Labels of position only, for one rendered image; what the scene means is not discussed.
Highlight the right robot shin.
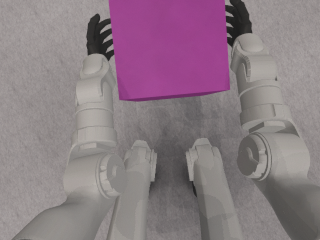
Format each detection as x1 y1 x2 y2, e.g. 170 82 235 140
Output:
191 138 223 186

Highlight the carton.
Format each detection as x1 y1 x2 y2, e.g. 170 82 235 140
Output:
108 0 230 102

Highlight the robot right foot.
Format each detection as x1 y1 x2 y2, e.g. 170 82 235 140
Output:
192 181 197 197

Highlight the robot right hand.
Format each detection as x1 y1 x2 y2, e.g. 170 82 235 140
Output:
225 0 253 47

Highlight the robot left upper arm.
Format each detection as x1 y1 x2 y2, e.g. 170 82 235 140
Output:
11 151 128 240

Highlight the robot left forearm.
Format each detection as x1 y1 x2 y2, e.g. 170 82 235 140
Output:
63 53 118 184

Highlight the robot right forearm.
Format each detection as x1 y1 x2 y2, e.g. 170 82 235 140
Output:
230 33 310 165

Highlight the robot left hand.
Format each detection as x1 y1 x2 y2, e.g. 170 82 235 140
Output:
86 13 114 61

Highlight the robot right upper arm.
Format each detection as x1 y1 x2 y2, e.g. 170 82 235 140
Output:
236 132 320 240

